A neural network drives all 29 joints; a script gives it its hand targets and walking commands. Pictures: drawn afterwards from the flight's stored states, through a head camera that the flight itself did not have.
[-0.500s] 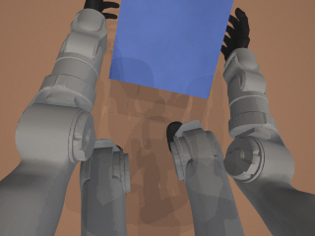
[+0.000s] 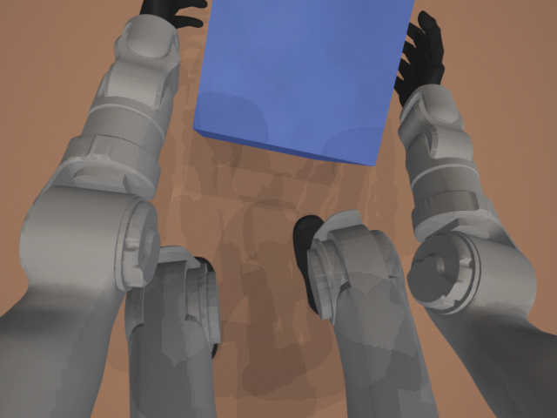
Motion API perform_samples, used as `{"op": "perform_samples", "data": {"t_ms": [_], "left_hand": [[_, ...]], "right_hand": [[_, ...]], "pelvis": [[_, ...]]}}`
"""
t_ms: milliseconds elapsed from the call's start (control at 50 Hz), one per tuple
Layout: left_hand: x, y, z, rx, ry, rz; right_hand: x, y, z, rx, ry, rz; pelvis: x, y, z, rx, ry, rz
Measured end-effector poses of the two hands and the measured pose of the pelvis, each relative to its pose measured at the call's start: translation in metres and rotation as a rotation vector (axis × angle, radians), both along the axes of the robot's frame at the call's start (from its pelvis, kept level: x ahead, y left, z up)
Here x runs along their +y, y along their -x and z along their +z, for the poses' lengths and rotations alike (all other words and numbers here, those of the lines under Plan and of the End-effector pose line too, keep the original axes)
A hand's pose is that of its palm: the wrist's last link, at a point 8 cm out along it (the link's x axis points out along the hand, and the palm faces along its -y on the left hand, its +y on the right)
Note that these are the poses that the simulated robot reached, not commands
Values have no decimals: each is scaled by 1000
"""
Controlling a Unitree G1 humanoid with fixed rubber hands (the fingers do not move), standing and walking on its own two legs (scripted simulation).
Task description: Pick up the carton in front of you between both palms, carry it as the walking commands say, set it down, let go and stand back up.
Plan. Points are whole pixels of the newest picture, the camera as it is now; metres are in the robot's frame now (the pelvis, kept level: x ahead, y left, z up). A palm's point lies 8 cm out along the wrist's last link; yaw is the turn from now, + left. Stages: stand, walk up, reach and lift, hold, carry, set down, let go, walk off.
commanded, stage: set down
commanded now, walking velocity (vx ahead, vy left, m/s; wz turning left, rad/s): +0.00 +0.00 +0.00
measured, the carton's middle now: (284, 78) +0.50 -0.08 -0.26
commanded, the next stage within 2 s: let go in 1.30 s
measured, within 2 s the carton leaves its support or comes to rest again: neither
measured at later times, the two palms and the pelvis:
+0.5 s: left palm out of the picture +0.57 +0.09 -0.11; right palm (481, 92) +0.44 -0.28 -0.11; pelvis -0.02 -0.01 +0.02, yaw -1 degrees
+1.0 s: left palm out of the picture +0.57 +0.10 +0.04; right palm out of the picture +0.44 -0.28 +0.04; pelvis +0.01 -0.01 +0.14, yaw +0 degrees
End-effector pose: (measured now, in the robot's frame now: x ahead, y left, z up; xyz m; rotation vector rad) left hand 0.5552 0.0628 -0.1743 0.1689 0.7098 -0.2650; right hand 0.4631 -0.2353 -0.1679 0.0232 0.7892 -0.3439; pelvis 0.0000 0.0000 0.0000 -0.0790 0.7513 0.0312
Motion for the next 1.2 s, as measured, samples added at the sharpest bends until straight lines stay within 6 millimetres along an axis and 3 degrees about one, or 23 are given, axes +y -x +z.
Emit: {"op": "perform_samples", "data": {"t_ms": [160,280,380,460,680,920,1200], "left_hand": [[25,14,-33,30,-52,36],[28,3,-22,-43,-36,50],[31,-7,9,-102,-63,53],[31,-10,43,-106,-74,64],[19,-10,131,-82,-58,74],[35,-12,188,-91,-59,76],[37,-13,278,-93,-50,59]], "right_hand": [[-30,33,-24,56,33,-93],[-52,34,-19,-1,48,-122],[-45,18,8,-95,17,-125],[-39,17,39,-129,11,-125],[-44,31,120,-129,17,-135],[-40,24,186,-148,29,-114],[-41,29,278,-153,32,-114]], "pelvis": [[-3,7,-1,-35,-4,-3],[-8,12,-4,-55,-6,-17],[-11,15,-3,-77,-17,-33],[-13,16,10,-80,-27,-40],[-14,10,70,3,-35,-48],[-13,0,122,60,-42,-45],[-11,-21,200,75,-38,-40]]}}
